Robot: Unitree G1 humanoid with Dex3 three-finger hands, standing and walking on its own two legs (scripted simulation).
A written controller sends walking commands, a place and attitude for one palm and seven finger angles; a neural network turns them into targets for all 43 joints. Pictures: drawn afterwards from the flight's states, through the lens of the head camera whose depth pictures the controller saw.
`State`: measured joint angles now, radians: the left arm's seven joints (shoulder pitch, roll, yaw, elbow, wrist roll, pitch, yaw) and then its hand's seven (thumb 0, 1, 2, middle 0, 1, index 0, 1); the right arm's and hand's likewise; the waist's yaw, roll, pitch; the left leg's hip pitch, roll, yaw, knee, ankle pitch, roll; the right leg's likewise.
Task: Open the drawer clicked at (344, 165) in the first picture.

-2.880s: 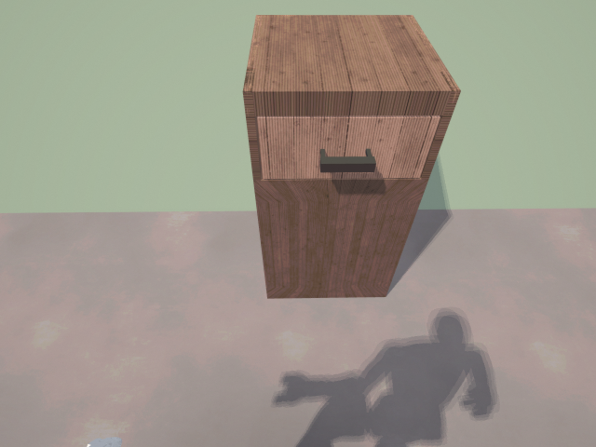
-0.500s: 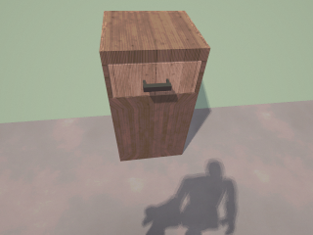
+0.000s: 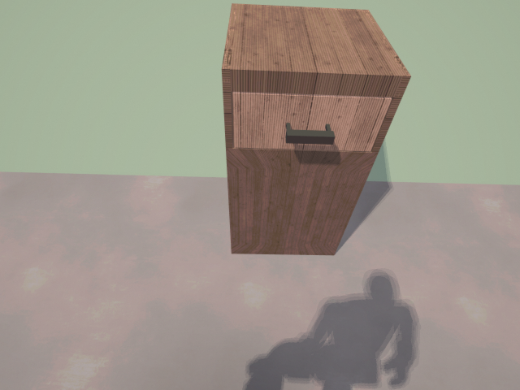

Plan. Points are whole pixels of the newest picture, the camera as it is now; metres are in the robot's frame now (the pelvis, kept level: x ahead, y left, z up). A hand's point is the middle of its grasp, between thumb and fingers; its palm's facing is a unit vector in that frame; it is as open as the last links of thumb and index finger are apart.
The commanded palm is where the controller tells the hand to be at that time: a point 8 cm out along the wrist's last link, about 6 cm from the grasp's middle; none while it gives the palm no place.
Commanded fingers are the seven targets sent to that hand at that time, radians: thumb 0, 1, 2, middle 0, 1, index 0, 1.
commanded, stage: take the last steps up to it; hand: left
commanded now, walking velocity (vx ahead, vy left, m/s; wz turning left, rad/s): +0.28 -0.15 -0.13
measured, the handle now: (308, 131) +0.76 -0.09 -0.05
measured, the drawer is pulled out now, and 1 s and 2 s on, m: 0.00 0.00 0.00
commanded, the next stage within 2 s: come to a stop and stand still in 0.60 s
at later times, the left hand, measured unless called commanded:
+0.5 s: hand (207, 386) +0.16 +0.10 -0.16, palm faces -0.04 -0.98 -0.21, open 7.4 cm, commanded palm none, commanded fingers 0.00 0.90 0.90 -0.20 -0.30 -0.20 -0.30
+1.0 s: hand (241, 338) +0.25 +0.05 -0.17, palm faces -0.03 -0.99 -0.16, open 7.4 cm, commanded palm none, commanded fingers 0.00 0.90 0.90 -0.20 -0.30 -0.20 -0.30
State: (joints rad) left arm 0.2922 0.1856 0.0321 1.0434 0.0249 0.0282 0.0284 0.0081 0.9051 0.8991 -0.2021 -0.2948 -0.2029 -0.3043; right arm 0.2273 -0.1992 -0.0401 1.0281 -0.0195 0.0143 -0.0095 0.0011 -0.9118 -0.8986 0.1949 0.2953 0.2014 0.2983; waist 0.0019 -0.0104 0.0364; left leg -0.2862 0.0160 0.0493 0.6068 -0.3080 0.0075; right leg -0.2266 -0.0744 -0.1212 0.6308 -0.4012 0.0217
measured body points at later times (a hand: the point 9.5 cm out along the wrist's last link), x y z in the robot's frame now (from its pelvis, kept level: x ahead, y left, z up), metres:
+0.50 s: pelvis +0.10 -0.08 +0.00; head +0.12 -0.10 +0.45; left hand +0.16 +0.15 -0.14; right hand +0.01 -0.31 -0.15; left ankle +0.02 +0.07 -0.68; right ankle +0.11 -0.18 -0.73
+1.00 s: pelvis +0.22 -0.12 +0.01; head +0.27 -0.10 +0.46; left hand +0.25 +0.10 -0.16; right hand +0.31 -0.34 -0.13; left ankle +0.28 -0.04 -0.73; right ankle +0.17 -0.26 -0.66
